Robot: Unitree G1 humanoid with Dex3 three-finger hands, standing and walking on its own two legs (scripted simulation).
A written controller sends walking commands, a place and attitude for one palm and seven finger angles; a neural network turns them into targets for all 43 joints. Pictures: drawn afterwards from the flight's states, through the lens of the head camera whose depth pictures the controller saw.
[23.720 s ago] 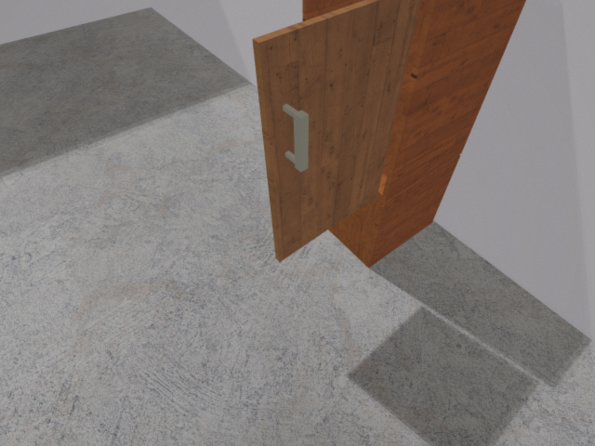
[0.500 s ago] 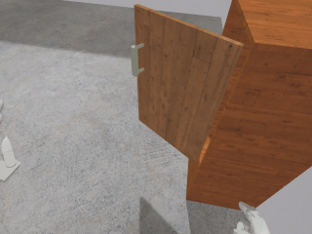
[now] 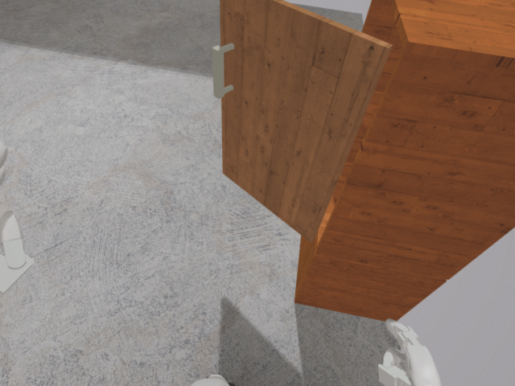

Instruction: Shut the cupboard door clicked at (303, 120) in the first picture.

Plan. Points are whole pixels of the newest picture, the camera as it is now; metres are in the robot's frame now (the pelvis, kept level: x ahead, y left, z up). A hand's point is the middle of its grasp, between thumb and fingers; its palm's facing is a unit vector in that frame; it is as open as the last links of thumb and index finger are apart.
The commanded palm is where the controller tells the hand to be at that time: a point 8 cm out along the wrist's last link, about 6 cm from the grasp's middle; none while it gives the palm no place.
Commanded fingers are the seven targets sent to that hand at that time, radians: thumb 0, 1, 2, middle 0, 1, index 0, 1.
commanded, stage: step back with the hand held close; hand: left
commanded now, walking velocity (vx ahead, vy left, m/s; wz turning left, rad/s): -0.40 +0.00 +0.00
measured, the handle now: (224, 71) +0.78 +0.13 +0.08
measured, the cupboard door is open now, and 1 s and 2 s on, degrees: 57 57 57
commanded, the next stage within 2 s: stop stepping back and stand still in 0.42 s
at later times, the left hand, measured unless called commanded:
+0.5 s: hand out of the picture +0.12 +0.29 +0.18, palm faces +0.49 -0.77 -0.41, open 7.4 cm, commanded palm +0.05 +0.32 +0.19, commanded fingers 0.00 0.90 0.90 -0.20 -0.30 -0.20 -0.30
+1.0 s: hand out of the picture +0.07 +0.30 +0.18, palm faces +0.45 -0.81 -0.37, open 7.4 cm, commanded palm +0.01 +0.33 +0.19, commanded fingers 0.00 0.90 0.90 -0.20 -0.30 -0.20 -0.30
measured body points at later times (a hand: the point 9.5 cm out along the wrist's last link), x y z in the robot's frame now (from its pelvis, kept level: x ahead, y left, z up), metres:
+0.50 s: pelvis -0.07 +0.01 +0.00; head -0.07 +0.05 +0.45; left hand +0.08 +0.33 +0.20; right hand +0.10 -0.23 -0.07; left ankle +0.02 +0.10 -0.72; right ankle -0.01 -0.14 -0.72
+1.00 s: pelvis -0.13 +0.03 +0.00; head -0.17 +0.06 +0.45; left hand +0.04 +0.34 +0.20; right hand -0.01 -0.23 -0.07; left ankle +0.02 +0.10 -0.72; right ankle -0.22 -0.11 -0.72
